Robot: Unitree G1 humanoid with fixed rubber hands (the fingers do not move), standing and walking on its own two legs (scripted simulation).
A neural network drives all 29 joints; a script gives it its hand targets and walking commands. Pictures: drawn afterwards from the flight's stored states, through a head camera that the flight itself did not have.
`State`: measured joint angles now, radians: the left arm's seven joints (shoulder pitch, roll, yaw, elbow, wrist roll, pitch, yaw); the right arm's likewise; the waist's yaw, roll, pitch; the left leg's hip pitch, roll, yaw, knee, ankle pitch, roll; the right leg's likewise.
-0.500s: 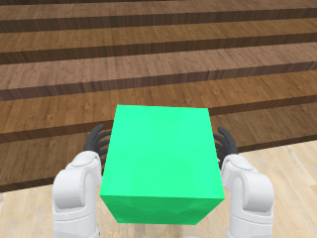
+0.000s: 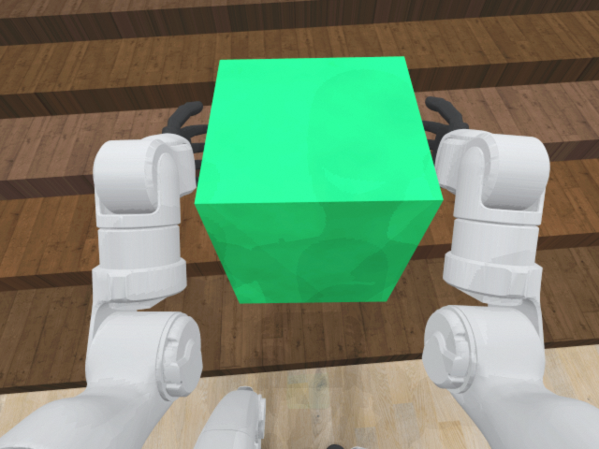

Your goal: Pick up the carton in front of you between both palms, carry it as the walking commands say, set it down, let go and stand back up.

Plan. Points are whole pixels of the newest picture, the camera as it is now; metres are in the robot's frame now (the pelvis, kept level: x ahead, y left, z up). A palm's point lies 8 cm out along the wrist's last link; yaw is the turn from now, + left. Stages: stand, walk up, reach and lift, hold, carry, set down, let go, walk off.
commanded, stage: carry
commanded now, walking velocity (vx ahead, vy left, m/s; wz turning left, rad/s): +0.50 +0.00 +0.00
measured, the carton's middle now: (312, 194) +0.41 +0.01 +0.08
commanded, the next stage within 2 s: none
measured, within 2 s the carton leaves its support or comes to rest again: neither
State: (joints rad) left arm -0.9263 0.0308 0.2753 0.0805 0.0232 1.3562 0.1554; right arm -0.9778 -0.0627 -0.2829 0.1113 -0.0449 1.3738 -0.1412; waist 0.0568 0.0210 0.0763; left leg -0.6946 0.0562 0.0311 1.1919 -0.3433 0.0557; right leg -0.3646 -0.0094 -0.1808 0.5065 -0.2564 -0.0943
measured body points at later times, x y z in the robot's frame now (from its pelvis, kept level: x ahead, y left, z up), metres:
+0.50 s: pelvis +0.41 +0.03 +0.01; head +0.53 +0.04 +0.44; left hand +0.83 +0.15 +0.12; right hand +0.81 -0.15 +0.13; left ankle +0.19 +0.12 -0.70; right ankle +0.53 -0.04 -0.62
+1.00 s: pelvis +0.82 +0.06 +0.22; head +0.91 +0.07 +0.66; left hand +1.27 +0.15 +0.38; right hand +1.21 -0.15 +0.37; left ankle +0.80 +0.09 -0.52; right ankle +0.82 -0.08 -0.34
